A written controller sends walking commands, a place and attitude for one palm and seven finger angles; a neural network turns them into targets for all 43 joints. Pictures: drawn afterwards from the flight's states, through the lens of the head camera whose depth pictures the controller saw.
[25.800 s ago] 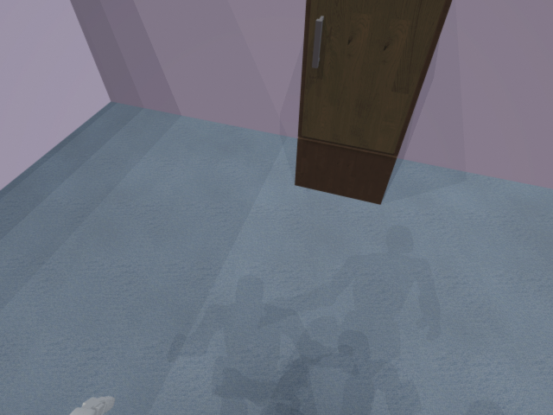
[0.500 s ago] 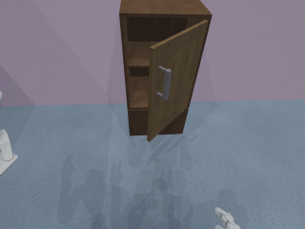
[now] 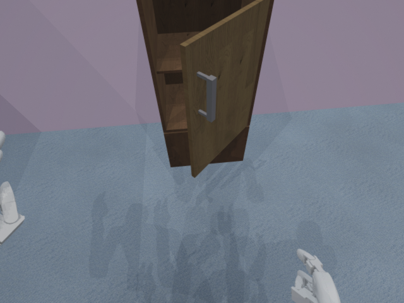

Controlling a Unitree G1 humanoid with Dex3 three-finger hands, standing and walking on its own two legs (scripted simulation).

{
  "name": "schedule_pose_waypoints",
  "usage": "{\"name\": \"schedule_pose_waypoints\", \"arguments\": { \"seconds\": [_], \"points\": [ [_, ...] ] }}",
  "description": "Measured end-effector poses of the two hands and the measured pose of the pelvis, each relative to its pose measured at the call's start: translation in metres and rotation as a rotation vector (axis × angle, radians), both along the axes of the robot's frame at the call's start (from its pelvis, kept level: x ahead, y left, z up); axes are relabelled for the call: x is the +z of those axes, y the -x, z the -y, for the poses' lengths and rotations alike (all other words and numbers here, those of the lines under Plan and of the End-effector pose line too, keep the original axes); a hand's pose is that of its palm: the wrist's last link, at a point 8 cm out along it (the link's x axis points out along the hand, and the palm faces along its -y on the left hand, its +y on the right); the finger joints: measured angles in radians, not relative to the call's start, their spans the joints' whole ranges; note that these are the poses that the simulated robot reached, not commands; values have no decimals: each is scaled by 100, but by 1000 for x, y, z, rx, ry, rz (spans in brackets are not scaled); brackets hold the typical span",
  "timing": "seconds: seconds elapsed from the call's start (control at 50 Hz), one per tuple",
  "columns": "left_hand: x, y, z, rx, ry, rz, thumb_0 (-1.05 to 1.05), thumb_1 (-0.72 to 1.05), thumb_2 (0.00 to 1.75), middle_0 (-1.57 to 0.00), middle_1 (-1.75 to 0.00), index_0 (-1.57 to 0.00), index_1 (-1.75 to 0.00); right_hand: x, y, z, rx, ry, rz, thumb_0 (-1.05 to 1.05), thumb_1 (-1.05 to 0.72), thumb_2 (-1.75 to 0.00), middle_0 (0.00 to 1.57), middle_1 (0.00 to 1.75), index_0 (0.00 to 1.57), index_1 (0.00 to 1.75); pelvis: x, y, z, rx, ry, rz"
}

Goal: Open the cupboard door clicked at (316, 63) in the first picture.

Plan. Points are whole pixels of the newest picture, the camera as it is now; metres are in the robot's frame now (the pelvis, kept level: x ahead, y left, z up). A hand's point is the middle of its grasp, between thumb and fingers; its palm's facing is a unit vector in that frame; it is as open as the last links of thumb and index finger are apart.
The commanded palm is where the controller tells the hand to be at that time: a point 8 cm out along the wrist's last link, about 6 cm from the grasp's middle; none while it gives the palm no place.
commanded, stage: stop stepping back and stand still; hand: left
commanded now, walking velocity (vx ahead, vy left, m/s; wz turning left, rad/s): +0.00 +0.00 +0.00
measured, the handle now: (206, 97) +0.66 +0.01 +0.00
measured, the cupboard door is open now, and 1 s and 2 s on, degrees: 44 44 44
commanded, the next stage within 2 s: let the arm hang, fingers relaxed in 0.20 s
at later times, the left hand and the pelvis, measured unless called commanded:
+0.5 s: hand (91, 299) +0.15 +0.24 -0.10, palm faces +0.01 -0.94 -0.35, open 7.4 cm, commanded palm none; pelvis -0.01 +0.02 +0.00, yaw +1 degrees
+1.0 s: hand out of the picture -0.11 +0.21 -0.16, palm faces +0.05 -0.98 -0.21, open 7.3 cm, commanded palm none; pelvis -0.03 +0.04 +0.01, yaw +1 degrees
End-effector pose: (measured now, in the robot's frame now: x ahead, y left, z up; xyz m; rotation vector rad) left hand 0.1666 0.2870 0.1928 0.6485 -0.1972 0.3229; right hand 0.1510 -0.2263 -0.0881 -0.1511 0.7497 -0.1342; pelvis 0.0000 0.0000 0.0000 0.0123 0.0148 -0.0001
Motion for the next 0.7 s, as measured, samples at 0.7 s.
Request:
{"name": "schedule_pose_waypoints", "arguments": {
  "seconds": [0.7],
  "points": [
    [-337, 211, 35, 384, 669, -1519, 0, 98, 89, -21, -30, -21, -30, -40, 157, -5, -10, 65, -647, 1, -91, -90, 20, 30, 19, 30, 4, 23, -20, 38, 19, 46]
  ]
}}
